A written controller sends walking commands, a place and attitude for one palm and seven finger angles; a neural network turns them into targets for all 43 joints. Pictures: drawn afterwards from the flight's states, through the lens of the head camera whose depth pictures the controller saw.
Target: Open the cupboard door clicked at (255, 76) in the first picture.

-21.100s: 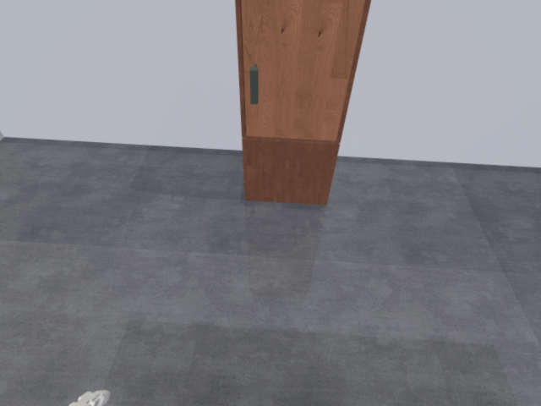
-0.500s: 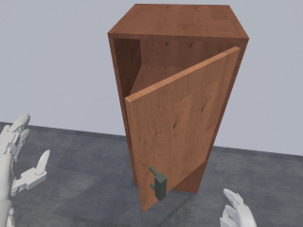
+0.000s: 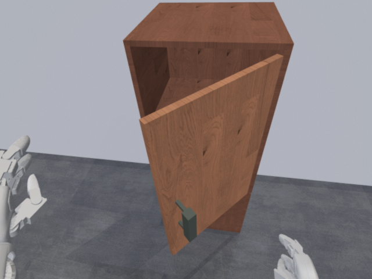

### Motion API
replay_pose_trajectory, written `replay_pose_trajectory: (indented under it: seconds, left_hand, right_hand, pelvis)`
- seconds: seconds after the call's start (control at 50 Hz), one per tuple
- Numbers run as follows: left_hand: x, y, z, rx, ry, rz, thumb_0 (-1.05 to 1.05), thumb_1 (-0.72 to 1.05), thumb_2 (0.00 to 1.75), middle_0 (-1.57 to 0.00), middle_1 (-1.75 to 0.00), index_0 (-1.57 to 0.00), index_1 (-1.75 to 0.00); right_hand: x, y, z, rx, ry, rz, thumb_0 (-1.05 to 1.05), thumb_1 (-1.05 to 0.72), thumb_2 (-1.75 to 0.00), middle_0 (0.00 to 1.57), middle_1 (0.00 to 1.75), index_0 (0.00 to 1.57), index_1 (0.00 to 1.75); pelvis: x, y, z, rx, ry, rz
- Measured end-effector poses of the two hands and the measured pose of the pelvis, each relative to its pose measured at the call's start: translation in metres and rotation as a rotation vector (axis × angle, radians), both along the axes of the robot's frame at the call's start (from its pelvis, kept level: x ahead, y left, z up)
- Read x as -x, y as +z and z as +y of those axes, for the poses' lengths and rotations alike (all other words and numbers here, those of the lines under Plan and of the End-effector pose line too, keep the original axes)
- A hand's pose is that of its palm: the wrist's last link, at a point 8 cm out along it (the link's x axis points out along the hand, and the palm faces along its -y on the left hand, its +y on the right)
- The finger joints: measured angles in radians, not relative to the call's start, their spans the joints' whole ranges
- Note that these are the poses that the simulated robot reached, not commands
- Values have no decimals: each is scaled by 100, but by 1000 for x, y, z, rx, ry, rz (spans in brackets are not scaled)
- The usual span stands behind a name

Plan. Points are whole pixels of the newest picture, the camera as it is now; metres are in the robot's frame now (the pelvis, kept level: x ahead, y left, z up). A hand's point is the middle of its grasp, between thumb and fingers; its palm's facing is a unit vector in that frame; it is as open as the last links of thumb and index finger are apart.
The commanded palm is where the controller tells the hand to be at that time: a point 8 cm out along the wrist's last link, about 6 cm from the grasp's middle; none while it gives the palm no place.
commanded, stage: step back with the hand held close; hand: left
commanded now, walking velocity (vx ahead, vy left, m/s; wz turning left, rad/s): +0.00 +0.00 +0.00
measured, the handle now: (184, 219) +0.30 +0.05 -0.10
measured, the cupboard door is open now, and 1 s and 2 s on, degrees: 48 48 48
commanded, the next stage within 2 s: stop stepping back and stand still in 1.62 s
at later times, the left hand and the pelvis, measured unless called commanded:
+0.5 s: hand (38, 208) +0.18 +0.26 +0.16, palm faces +0.34 -0.79 -0.51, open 7.4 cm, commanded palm +0.11 +0.30 +0.18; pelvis -0.03 +0.01 +0.00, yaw -1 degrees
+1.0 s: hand out of the picture +0.08 +0.30 +0.15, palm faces +0.44 -0.74 -0.51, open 7.4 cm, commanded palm +0.01 +0.33 +0.18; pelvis -0.11 +0.02 -0.01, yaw +3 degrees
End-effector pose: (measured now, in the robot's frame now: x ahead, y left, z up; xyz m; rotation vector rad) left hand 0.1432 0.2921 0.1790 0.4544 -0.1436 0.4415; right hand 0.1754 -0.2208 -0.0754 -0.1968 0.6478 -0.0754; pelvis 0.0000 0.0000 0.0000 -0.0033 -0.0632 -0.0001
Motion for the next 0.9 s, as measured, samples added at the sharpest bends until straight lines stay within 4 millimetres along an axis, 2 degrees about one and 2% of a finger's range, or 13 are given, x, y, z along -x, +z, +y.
replay_pose_trajectory:
  seconds: [0.18,0.3,0.4,0.56,0.74,0.9]
  left_hand:
    - [-10,-4,2,-48,-1,29,1,89,90,-21,-31,-21,-30]
    - [-14,-5,-9,-78,-79,76,1,89,90,-21,-31,-21,-30]
    - [-8,1,-4,-120,-107,75,1,89,90,-21,-31,-22,-30]
    - [18,-1,10,-106,-90,44,1,89,90,-21,-31,-22,-30]
    - [53,-6,29,-102,-78,-4,1,89,90,-21,-31,-22,-30]
    - [85,7,44,-188,-12,-47,1,89,90,-21,-31,-22,-30]
  right_hand:
    - [6,-3,-13,19,-24,63,2,-90,-90,20,30,20,30]
    - [18,-4,-24,34,-88,100,2,-90,-90,20,30,20,30]
    - [33,-3,-25,39,-127,118,1,-90,-90,20,30,20,30]
    - [59,1,-16,51,-133,112,1,-90,-90,20,30,20,30]
    - [87,4,4,92,-90,105,1,-90,-90,20,30,20,30]
    - [93,-7,24,75,2,99,1,-90,-90,20,30,20,30]
  pelvis:
    - [5,1,-6,11,2,33]
    - [11,1,-1,6,-17,57]
    - [20,0,2,7,-24,64]
    - [42,-1,11,23,-19,61]
    - [67,-4,25,46,2,56]
    - [89,-10,26,36,67,92]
